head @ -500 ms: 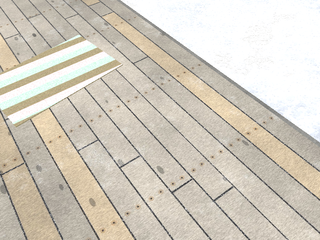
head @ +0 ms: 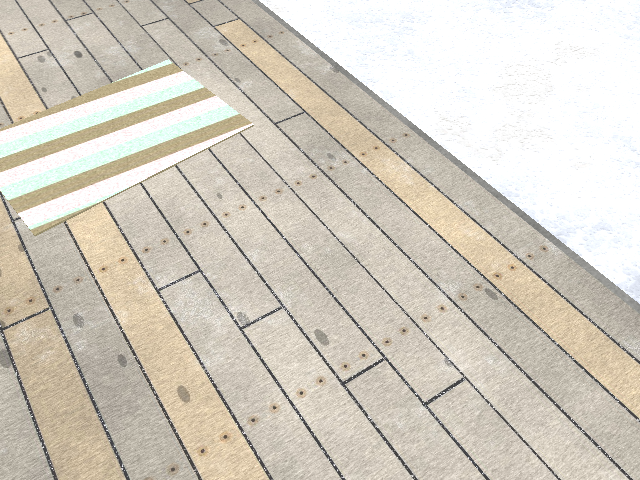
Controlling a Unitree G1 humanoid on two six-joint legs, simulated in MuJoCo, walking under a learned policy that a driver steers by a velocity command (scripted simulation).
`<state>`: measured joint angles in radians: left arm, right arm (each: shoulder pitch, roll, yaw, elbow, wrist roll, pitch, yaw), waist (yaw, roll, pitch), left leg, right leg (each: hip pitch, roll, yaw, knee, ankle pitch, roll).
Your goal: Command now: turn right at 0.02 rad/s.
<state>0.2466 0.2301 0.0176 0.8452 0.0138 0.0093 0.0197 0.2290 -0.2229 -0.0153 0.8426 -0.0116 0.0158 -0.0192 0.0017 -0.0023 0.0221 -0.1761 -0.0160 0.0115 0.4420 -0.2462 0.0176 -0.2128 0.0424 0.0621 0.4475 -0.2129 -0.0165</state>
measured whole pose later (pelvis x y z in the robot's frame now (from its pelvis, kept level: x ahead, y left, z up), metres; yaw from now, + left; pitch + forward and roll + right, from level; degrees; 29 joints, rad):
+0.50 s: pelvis +0.00 +0.00 +0.00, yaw +0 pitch -1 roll +0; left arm 0.26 0.19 0.01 1.08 0.01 0.00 0.04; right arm 0.27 -0.19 -0.01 1.07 -0.01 0.01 -0.03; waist 0.00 0.00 0.03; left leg -0.15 -0.02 0.01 0.39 -0.22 0.02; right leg -0.18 0.03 0.06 0.39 -0.19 -0.01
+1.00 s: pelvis +0.05 -0.02 +0.00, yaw +1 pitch +1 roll +0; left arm 0.23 0.19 0.04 1.01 0.02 -0.05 -0.02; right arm 0.39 -0.21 -0.06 1.10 -0.01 -0.02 -0.02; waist -0.01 0.04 -0.04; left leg -0.12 0.01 -0.01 0.37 -0.27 0.02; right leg -0.31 -0.01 -0.07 0.61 -0.34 -0.06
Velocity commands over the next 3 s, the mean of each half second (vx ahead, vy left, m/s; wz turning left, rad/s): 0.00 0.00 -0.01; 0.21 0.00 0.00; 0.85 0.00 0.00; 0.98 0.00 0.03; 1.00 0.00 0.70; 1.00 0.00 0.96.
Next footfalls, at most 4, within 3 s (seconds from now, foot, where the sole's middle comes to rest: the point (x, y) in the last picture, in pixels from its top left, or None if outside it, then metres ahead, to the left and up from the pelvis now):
1.48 left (302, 473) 0.54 0.07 -0.78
1.96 right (370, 296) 1.00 -0.10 -0.78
2.42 left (304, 188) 1.40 0.08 -0.78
2.84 right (285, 100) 1.86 0.16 -0.78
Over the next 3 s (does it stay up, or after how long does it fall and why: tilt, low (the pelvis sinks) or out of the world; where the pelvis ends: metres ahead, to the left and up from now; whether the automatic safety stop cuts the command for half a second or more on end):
stays up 1.72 0.21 -0.01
